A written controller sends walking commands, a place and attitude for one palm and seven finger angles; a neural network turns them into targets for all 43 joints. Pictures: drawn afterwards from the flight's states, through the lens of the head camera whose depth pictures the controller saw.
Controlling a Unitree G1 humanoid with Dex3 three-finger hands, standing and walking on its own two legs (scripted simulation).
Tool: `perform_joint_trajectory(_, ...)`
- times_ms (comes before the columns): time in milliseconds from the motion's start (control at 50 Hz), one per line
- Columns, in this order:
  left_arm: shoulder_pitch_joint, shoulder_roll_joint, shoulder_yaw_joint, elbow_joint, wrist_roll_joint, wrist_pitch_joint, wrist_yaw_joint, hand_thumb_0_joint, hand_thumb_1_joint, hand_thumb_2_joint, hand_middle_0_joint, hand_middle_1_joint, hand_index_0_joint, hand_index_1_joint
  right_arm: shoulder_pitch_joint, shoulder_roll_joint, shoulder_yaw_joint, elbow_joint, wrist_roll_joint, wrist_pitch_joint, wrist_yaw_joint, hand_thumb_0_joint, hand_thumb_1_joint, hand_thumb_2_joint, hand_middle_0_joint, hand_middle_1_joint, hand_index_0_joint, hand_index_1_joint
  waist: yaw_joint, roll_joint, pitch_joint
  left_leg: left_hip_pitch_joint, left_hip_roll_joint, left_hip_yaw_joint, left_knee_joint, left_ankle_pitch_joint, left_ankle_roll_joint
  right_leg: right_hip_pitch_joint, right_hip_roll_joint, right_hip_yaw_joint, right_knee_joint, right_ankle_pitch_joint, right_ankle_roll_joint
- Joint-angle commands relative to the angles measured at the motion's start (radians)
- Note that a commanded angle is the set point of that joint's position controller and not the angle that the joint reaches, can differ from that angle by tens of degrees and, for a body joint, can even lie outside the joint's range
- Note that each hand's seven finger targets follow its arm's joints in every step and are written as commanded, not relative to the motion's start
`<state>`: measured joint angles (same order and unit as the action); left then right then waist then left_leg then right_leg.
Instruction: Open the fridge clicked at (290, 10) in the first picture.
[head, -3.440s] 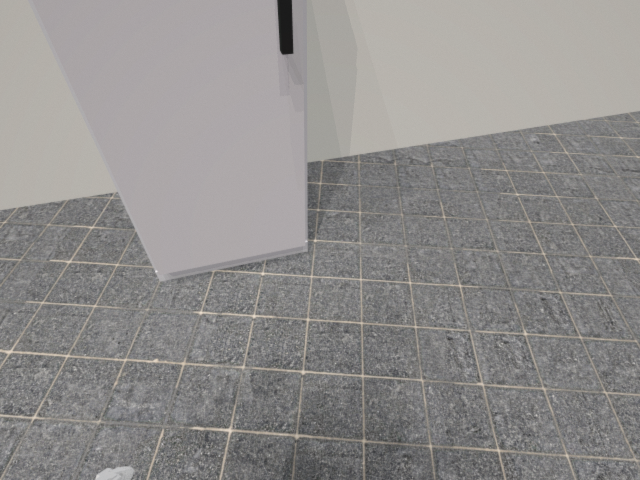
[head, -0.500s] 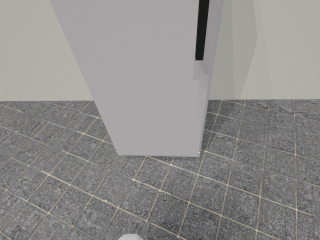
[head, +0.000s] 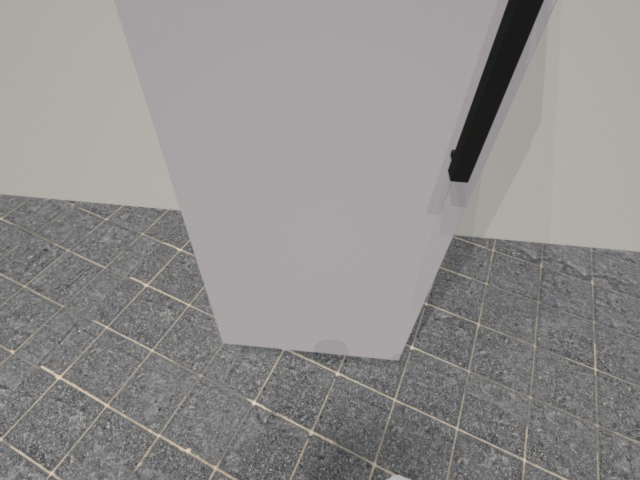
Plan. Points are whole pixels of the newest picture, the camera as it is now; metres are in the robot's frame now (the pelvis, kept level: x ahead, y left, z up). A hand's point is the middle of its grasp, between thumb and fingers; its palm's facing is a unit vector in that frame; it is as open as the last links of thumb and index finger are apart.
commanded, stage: come to a stop and stand still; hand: right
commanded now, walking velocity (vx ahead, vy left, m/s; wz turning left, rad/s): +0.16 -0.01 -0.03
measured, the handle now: (494, 63) +0.57 -0.16 +0.26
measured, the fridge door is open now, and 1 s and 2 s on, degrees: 0 0 0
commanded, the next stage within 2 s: none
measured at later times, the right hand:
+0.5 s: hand out of the picture +0.09 -0.22 -0.19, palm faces +0.05 +0.98 -0.19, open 7.3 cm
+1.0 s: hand out of the picture +0.08 -0.21 -0.17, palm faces +0.00 +0.97 -0.25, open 7.3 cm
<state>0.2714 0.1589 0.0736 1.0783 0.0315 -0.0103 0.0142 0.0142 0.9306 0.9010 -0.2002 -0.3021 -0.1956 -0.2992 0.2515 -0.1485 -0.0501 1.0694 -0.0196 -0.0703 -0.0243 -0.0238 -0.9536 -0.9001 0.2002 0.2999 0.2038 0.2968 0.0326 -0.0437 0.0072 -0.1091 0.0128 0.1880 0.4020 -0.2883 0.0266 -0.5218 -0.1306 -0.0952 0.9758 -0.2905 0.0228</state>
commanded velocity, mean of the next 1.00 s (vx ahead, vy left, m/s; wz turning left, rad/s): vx -0.08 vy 0.04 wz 0.00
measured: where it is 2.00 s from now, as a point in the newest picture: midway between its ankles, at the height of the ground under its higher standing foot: outside the picture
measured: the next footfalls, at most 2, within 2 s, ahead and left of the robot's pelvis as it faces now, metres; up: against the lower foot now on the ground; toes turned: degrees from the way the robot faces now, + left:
right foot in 0.16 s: +0.19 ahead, -0.11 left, +0.00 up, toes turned -9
left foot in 0.64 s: +0.04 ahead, +0.15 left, +0.00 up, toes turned +2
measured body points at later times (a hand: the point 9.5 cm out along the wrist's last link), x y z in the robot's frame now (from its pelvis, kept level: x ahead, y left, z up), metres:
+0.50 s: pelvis +0.06 -0.02 +0.00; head +0.09 -0.06 +0.45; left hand +0.15 +0.21 -0.13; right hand +0.09 -0.27 -0.17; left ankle +0.03 +0.14 -0.65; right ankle +0.15 -0.11 -0.74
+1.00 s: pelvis -0.02 +0.00 -0.02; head -0.03 -0.01 +0.43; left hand +0.01 +0.28 -0.15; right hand +0.08 -0.26 -0.15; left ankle +0.00 +0.15 -0.73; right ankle +0.07 -0.07 -0.74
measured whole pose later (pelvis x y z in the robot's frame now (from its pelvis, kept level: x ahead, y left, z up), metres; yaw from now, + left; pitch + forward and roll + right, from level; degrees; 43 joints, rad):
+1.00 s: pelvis -0.02 +0.00 -0.02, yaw +0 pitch -3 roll +2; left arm 0.30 0.26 0.06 0.93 0.04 0.02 0.01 0.01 0.91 0.90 -0.20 -0.30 -0.20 -0.30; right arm 0.21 -0.27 -0.04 0.89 -0.02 0.03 0.00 0.01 -0.91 -0.90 0.20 0.30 0.21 0.30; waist 0.04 0.00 0.02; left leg -0.29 0.02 0.03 0.67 -0.41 0.03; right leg -0.38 -0.01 -0.10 0.62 -0.20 -0.09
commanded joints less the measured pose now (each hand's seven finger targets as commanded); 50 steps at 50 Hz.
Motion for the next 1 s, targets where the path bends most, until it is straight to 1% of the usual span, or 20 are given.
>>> perform_joint_trajectory(0,0.004,-0.010,-0.019,-0.055,-0.009,-0.015,-0.029,0.000,0.900,0.900,-0.200,-0.300,-0.200,-0.300,0.106,-0.105,-0.004,0.005,-0.005,-0.010,0.000,0.000,-0.900,-0.900,0.200,0.300,0.200,0.300,-0.028,0.195,0.096,-0.037,0.241,-0.120,-0.143,0.492,0.111,0.020,0.015,-0.028,-0.194,0.063,0.001)
perform_joint_trajectory(60,-0.048,0.011,-0.022,-0.076,-0.010,-0.028,-0.031,0.000,0.900,0.900,-0.200,-0.300,-0.200,-0.300,0.134,-0.124,-0.007,0.020,-0.008,-0.004,-0.002,0.000,-0.900,-0.900,0.200,0.300,0.200,0.300,-0.039,0.194,0.091,-0.002,0.253,-0.140,-0.088,0.545,0.102,0.094,0.041,-0.045,-0.302,0.056,-0.020)
perform_joint_trajectory(100,0.046,0.040,-0.023,-0.042,-0.005,-0.032,-0.018,0.000,0.900,0.900,-0.200,-0.300,-0.200,-0.300,0.112,-0.125,-0.005,0.022,-0.001,0.005,-0.008,0.000,-0.900,-0.900,0.200,0.300,0.200,0.300,0.015,0.138,0.041,-0.020,0.208,-0.104,0.066,0.611,0.066,0.276,0.071,-0.046,-0.438,0.185,-0.025)
perform_joint_trajectory(120,0.127,0.080,-0.019,-0.015,-0.003,-0.038,-0.007,0.000,0.900,0.900,-0.200,-0.300,-0.200,-0.300,0.121,-0.102,0.003,0.021,0.006,0.015,-0.012,0.000,-0.900,-0.900,0.200,0.300,0.200,0.300,0.039,0.046,-0.034,-0.071,0.150,-0.075,0.216,0.546,0.017,0.445,0.029,-0.002,-0.490,0.487,-0.035)
perform_joint_trajectory(140,0.187,0.165,-0.009,-0.011,0.000,-0.041,0.006,0.000,0.900,0.900,-0.200,-0.300,-0.200,-0.300,0.175,-0.058,0.016,0.018,0.019,0.024,-0.017,0.000,-0.900,-0.900,0.200,0.300,0.200,0.300,0.041,-0.151,-0.134,-0.224,0.066,-0.049,0.360,0.194,-0.040,0.639,-0.177,0.198,-0.461,0.914,-0.117)
perform_joint_trajectory(160,0.184,0.193,-0.016,-0.009,-0.017,-0.031,0.017,0.000,0.900,0.900,-0.200,-0.300,-0.200,-0.300,0.217,-0.047,0.022,0.026,0.028,0.034,-0.022,0.000,-0.900,-0.900,0.200,0.300,0.200,0.300,0.020,-0.257,-0.197,-0.182,0.027,-0.102,0.520,-0.331,-0.061,0.602,-0.314,0.296,-0.531,1.203,-0.222)
perform_joint_trajectory(240,-0.041,0.141,-0.027,-0.052,-0.023,-0.008,0.043,0.000,0.900,0.900,-0.200,-0.300,-0.200,-0.300,0.135,-0.073,0.010,0.025,0.002,0.084,-0.029,0.000,-0.900,-0.900,0.200,0.300,0.200,0.300,-0.027,-0.118,0.059,-0.224,0.089,-0.190,0.574,-0.264,-0.062,0.309,-0.248,0.176,-0.629,0.913,-0.209)
perform_joint_trajectory(360,-0.052,0.159,0.011,-0.087,-0.019,0.007,0.045,0.000,0.900,0.900,-0.200,-0.300,-0.200,-0.300,0.141,-0.082,-0.032,-0.028,-0.006,0.128,-0.017,0.000,-0.900,-0.900,0.200,0.300,0.200,0.300,-0.032,-0.025,-0.107,-0.322,0.040,-0.215,0.804,-0.134,-0.076,0.373,-0.232,0.108,-0.625,0.729,-0.202)
perform_joint_trajectory(520,-0.100,0.159,0.025,-0.107,-0.003,0.024,0.019,0.000,0.900,0.900,-0.200,-0.300,-0.200,-0.300,0.068,-0.075,-0.031,-0.094,-0.008,0.139,-0.001,0.000,-0.900,-0.900,0.200,0.300,0.200,0.300,-0.021,-0.195,-0.012,-0.259,0.049,-0.143,0.515,-0.147,-0.063,0.218,-0.182,0.156,-0.761,-0.042,-0.170)
perform_joint_trajectory(540,-0.186,0.292,0.028,-0.212,-0.003,0.012,0.031,0.000,0.900,0.900,-0.200,-0.300,-0.200,-0.300,0.119,-0.229,0.003,-0.167,-0.028,0.103,0.012,0.000,-0.900,-0.900,0.200,0.300,0.200,0.300,-0.089,-0.086,-0.024,-0.168,0.059,-0.155,0.263,-0.182,-0.060,0.199,-0.143,0.166,-0.681,-0.023,-0.120)
perform_joint_trajectory(560,-0.186,0.254,0.044,-0.235,0.009,0.005,0.018,0.000,0.900,0.900,-0.200,-0.300,-0.200,-0.300,0.177,-0.119,-0.010,-0.166,-0.012,0.102,0.019,0.000,-0.900,-0.900,0.200,0.300,0.200,0.300,-0.098,-0.054,-0.111,-0.131,0.048,-0.134,0.096,-0.078,-0.041,0.161,-0.119,0.140,-0.534,-0.120,-0.082)
perform_joint_trajectory(580,-0.124,0.155,0.036,-0.215,0.005,0.020,0.012,0.000,0.900,0.900,-0.200,-0.300,-0.200,-0.300,0.166,-0.143,-0.021,-0.163,-0.023,0.098,0.008,0.000,-0.900,-0.900,0.200,0.300,0.200,0.300,-0.071,0.107,-0.075,-0.129,0.076,-0.169,-0.054,-0.044,-0.012,0.108,0.000,0.067,-0.381,-0.140,-0.051)
perform_joint_trajectory(600,-0.062,0.081,0.019,-0.226,-0.005,0.031,0.006,0.000,0.900,0.900,-0.200,-0.300,-0.200,-0.300,0.107,-0.229,-0.026,-0.199,-0.034,0.096,-0.005,0.000,-0.900,-0.900,0.200,0.300,0.200,0.300,-0.046,0.328,-0.028,-0.164,0.242,-0.410,-0.133,-0.157,0.070,-0.011,0.116,-0.024,-0.167,-0.185,-0.006)
perform_joint_trajectory(640,-0.042,0.094,0.020,-0.244,-0.004,0.053,-0.010,0.000,0.900,0.900,-0.200,-0.300,-0.200,-0.300,-0.074,-0.251,-0.016,-0.288,-0.027,0.086,-0.016,0.000,-0.900,-0.900,0.200,0.300,0.200,0.300,0.022,0.157,-0.004,-0.360,0.273,-0.342,-0.139,-0.157,0.106,0.065,0.100,0.072,0.074,-0.121,-0.026)
perform_joint_trajectory(700,-0.033,0.185,0.042,-0.270,-0.010,0.038,-0.001,0.000,0.900,0.900,-0.200,-0.300,-0.200,-0.300,-0.163,-0.312,-0.058,-0.321,-0.028,0.079,-0.022,0.000,-0.900,-0.900,0.200,0.300,0.200,0.300,0.019,0.369,0.047,-0.389,0.246,-0.301,-0.080,-0.139,0.128,0.062,0.085,0.084,0.068,-0.153,-0.039)
perform_joint_trajectory(740,0.047,0.173,0.041,-0.253,-0.014,0.024,-0.002,0.000,0.900,0.900,-0.200,-0.300,-0.200,-0.300,-0.186,-0.282,-0.046,-0.323,-0.030,0.084,-0.022,0.000,-0.900,-0.900,0.200,0.300,0.200,0.300,0.060,0.277,0.115,-0.471,0.225,-0.252,-0.001,-0.190,0.105,0.194,0.064,0.077,-0.163,-0.106,-0.044)
perform_joint_trajectory(760,0.093,0.170,0.031,-0.239,-0.010,0.015,-0.003,0.000,0.900,0.900,-0.200,-0.300,-0.200,-0.300,-0.149,-0.253,-0.034,-0.318,-0.024,0.092,-0.019,0.000,-0.900,-0.900,0.200,0.300,0.200,0.300,0.059,0.110,0.137,-0.510,0.176,-0.240,0.095,-0.228,0.075,0.255,0.065,0.088,-0.342,-0.068,-0.046)
perform_joint_trajectory(800,0.060,0.299,0.046,-0.260,0.007,-0.008,0.003,0.000,0.900,0.900,-0.200,-0.300,-0.200,-0.300,-0.040,-0.197,-0.018,-0.314,0.002,0.094,-0.009,0.000,-0.900,-0.900,0.200,0.300,0.200,0.300,-0.004,-0.340,0.166,-0.468,-0.015,-0.148,0.409,-0.232,-0.016,0.106,-0.158,0.549,-0.749,-0.259,-0.152)
perform_joint_trajectory(840,-0.047,0.324,0.043,-0.272,0.007,-0.018,0.009,0.000,0.900,0.900,-0.200,-0.300,-0.200,-0.300,-0.026,-0.265,-0.034,-0.291,-0.009,0.083,0.003,0.000,-0.900,-0.900,0.200,0.300,0.200,0.300,-0.052,-0.254,0.096,-0.295,0.027,-0.212,0.468,-0.179,0.004,0.006,-0.130,0.513,-0.793,-0.355,-0.190)
perform_joint_trajectory(980,-0.052,0.309,0.033,-0.233,-0.002,0.001,0.005,0.000,0.900,0.900,-0.200,-0.300,-0.200,-0.300,0.042,-0.259,-0.034,-0.203,-0.002,0.072,0.017,0.000,-0.900,-0.900,0.200,0.300,0.200,0.300,-0.052,0.064,0.000,-0.031,0.014,-0.174,0.017,-0.065,0.029,0.125,-0.030,0.265,-0.679,-0.258,-0.106)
